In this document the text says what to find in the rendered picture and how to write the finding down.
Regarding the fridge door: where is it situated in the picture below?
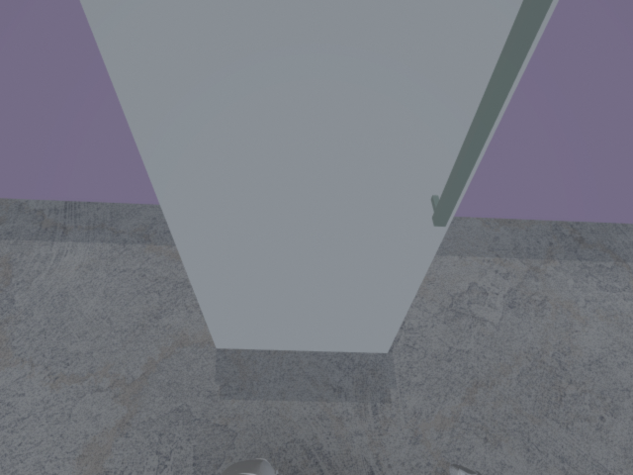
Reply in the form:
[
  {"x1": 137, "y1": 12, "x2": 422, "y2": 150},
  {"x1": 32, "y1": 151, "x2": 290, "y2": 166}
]
[{"x1": 80, "y1": 0, "x2": 559, "y2": 353}]

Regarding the handle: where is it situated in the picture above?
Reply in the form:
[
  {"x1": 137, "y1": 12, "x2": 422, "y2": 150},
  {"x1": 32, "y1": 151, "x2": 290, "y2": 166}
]
[{"x1": 431, "y1": 0, "x2": 553, "y2": 227}]

